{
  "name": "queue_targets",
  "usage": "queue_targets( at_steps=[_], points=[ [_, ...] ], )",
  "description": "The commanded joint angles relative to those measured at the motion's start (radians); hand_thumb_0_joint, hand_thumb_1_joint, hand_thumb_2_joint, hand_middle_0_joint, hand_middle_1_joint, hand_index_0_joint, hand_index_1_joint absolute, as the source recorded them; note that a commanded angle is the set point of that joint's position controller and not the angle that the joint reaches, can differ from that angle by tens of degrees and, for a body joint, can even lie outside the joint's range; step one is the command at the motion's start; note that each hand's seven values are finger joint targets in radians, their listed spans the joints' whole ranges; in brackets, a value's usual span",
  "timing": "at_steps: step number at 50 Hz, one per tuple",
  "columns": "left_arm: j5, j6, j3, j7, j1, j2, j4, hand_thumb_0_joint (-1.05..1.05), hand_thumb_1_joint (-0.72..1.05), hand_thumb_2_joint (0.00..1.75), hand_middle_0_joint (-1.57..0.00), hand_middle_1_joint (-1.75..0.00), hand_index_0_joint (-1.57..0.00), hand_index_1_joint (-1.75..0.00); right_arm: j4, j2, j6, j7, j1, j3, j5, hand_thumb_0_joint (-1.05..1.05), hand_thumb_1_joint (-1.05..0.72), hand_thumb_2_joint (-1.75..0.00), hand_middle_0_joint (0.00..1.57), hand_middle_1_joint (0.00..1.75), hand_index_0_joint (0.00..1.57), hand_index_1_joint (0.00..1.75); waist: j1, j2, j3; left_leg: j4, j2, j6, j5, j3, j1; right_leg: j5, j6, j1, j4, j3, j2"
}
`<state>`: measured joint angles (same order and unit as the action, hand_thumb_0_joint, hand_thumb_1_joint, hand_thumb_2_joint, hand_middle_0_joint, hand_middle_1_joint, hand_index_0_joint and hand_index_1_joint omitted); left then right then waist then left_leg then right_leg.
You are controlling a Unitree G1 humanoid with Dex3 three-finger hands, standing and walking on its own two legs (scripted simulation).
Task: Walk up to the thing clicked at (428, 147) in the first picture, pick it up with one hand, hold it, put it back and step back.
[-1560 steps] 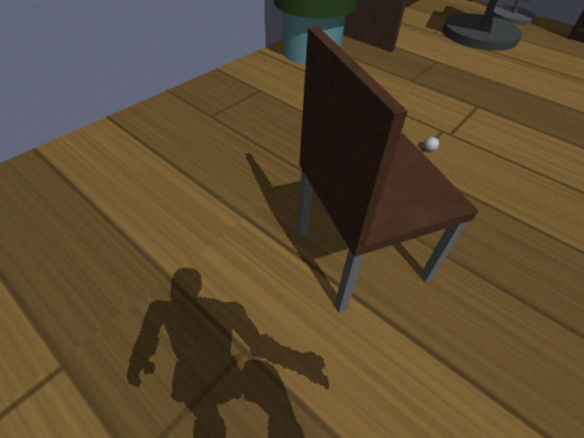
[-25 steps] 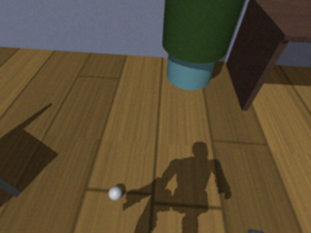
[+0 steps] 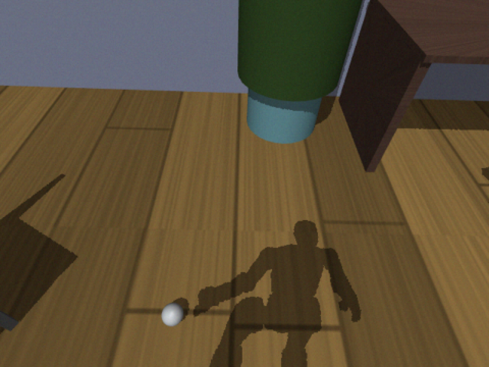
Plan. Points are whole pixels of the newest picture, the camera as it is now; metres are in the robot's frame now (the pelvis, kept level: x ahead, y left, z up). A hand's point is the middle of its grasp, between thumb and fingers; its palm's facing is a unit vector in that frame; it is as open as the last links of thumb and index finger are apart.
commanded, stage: walk up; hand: left
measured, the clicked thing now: (172, 314) +0.43 +0.25 -0.74
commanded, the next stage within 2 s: stand in 0.58 s
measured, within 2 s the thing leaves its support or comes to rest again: neither
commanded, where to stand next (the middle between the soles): +0.05 +0.00 m, yaw +1 degrees
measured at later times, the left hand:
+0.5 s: hand out of the picture +0.09 +0.26 -0.16, palm faces -0.04 -0.94 -0.34, open 7.4 cm
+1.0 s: hand out of the picture +0.08 +0.26 -0.15, palm faces -0.04 -0.94 -0.34, open 7.4 cm
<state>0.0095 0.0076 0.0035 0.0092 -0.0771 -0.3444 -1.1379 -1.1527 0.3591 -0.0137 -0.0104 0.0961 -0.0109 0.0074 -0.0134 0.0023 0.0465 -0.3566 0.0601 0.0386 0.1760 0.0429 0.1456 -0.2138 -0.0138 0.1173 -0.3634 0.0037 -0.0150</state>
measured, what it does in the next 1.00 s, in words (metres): stands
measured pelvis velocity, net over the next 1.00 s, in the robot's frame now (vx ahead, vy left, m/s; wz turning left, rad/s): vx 0.00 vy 0.01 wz -0.01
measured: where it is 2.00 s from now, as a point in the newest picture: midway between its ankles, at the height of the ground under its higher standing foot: outside the picture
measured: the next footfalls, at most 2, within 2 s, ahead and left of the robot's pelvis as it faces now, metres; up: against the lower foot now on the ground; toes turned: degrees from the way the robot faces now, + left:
none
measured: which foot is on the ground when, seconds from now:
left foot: down 0.00-1.00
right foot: down 0.00-1.00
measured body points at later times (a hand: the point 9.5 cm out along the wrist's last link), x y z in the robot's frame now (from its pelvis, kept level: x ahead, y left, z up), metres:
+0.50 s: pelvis +0.01 +0.01 +0.00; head +0.01 +0.01 +0.45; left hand +0.09 +0.31 -0.13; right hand +0.08 -0.29 -0.13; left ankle +0.01 +0.14 -0.75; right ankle -0.01 -0.13 -0.75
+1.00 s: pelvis +0.00 +0.01 +0.00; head +0.01 +0.01 +0.45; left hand +0.08 +0.31 -0.13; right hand +0.08 -0.29 -0.13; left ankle +0.01 +0.14 -0.75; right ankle -0.01 -0.13 -0.75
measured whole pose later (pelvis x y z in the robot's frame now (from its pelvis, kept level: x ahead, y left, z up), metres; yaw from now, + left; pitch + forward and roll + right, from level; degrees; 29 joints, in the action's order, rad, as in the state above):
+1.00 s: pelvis +0.00 +0.01 +0.00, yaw +0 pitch -2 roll +0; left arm 0.01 0.01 -0.01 0.00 -0.10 -0.35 -1.13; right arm -1.15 0.34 0.00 -0.01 0.08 -0.01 0.00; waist -0.01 0.01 0.05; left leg -0.31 0.05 0.03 0.15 0.05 0.12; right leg -0.19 -0.02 0.09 -0.31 0.01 -0.02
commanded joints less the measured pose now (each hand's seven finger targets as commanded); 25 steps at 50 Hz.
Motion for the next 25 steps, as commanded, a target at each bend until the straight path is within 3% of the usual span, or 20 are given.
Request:
queue_targets(
  at_steps=[1,25],
  points=[
    [-0.005,0.015,0.049,-0.012,0.041,-0.223,0.054,0.0,0.9,0.9,-0.2,-0.3,-0.2,-0.3,0.07,0.213,-0.028,0.018,-0.065,-0.039,0.002,0.0,-0.9,-0.9,0.2,0.3,0.2,0.3,0.01,-0.019,-0.086,0.047,0.078,-0.052,-0.147,-0.073,-0.051,0.179,0.036,0.0,0.055,0.074,-0.103],
    [0.0,0.013,0.045,-0.011,0.042,-0.212,0.06,0.0,0.9,0.9,-0.2,-0.3,-0.2,-0.3,0.074,0.209,-0.025,0.019,-0.049,-0.045,0.004,0.0,-0.9,-0.9,0.2,0.3,0.2,0.3,0.0,0.002,-0.071,0.063,0.074,-0.056,-0.116,-0.062,-0.08,0.173,0.03,0.023,0.066,0.082,-0.09]
  ],
)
